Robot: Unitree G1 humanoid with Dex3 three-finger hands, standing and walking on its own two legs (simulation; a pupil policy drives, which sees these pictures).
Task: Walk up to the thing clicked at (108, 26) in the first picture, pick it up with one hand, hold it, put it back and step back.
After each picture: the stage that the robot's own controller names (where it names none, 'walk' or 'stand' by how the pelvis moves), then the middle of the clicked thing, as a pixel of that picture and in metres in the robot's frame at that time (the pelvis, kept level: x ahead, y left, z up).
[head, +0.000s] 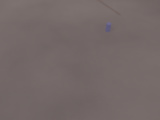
stand; (108, 27) +1.81 -0.39 -0.72
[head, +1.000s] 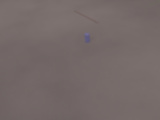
walk; (87, 37) +1.70 +0.02 -0.69
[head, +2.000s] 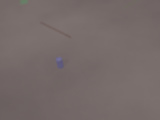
walk; (59, 62) +1.13 +0.30 -0.71
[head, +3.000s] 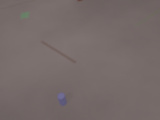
walk; (62, 99) +0.73 +0.25 -0.72
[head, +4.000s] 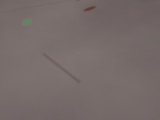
walk; out of the picture +0.49 +0.18 -0.71
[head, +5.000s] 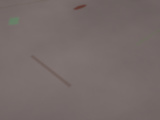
stand; out of the picture +0.41 +0.20 -0.72
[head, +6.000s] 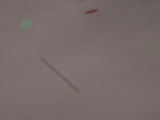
stand; out of the picture +0.38 +0.17 -0.72
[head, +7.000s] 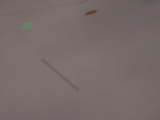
stand; out of the picture +0.41 +0.19 -0.72
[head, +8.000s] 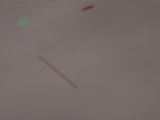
stand; out of the picture +0.40 +0.20 -0.72
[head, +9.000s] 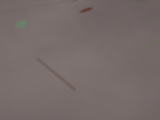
stand; out of the picture +0.39 +0.21 -0.73
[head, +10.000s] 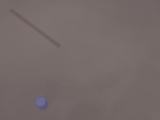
go down; (41, 103) +0.43 +0.21 -0.57
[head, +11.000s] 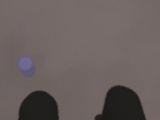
go down; (27, 67) +0.47 +0.23 -0.31
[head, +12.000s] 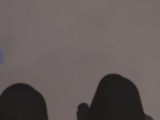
close in; out of the picture +0.46 +0.25 -0.26
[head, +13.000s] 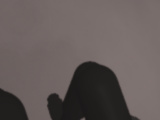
close; out of the picture +0.46 +0.28 -0.23
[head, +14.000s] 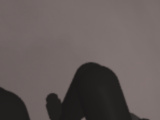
lift; out of the picture +0.45 +0.28 -0.23
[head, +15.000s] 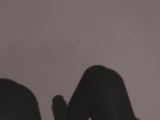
lift; out of the picture +0.41 +0.25 -0.23
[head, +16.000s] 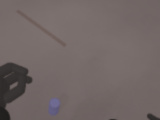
close; (54, 106) +0.41 +0.16 -0.53
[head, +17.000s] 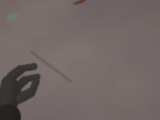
close; out of the picture +0.36 +0.17 -0.67
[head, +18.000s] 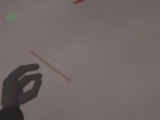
stand; out of the picture +0.37 +0.16 -0.67
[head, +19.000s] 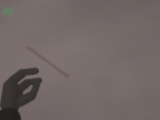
stand; out of the picture +0.37 +0.16 -0.67
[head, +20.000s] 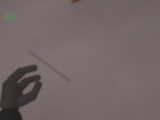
hold; out of the picture +0.36 +0.17 -0.67
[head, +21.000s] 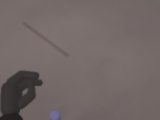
crouch; (55, 117) +0.39 +0.16 -0.59
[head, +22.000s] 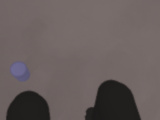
lower; (20, 72) +0.44 +0.19 -0.31
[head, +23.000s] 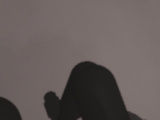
lower; out of the picture +0.42 +0.24 -0.23
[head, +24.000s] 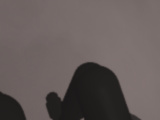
lower; out of the picture +0.42 +0.24 -0.23
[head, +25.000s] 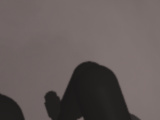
lower; out of the picture +0.42 +0.24 -0.23
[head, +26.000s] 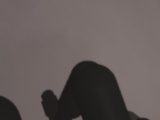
lower; out of the picture +0.42 +0.25 -0.23
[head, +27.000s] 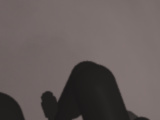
loosen; out of the picture +0.42 +0.24 -0.23
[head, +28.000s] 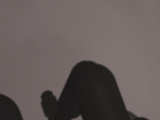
withdraw; out of the picture +0.34 +0.19 -0.26
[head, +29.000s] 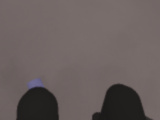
walk; (38, 92) +0.35 +0.16 -0.33
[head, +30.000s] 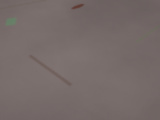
stand; out of the picture +0.27 +0.14 -0.68
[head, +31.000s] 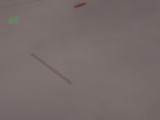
stand; out of the picture +0.27 +0.17 -0.69
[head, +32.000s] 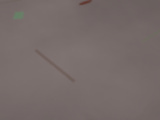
stand; out of the picture +0.26 +0.18 -0.71
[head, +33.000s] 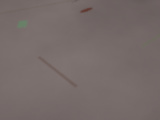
walk; out of the picture +0.28 +0.19 -0.75
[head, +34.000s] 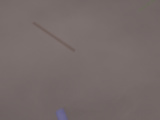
walk; (62, 117) +0.41 +0.13 -0.72
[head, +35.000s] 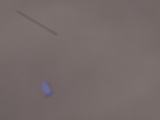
walk; (46, 89) +0.65 +0.24 -0.72
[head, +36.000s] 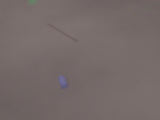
stand; (62, 81) +0.92 +0.23 -0.73
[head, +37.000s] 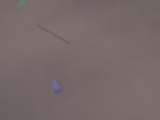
stand; (56, 86) +0.87 +0.25 -0.75
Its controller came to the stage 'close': yes
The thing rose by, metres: 0.01
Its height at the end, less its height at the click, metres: -0.02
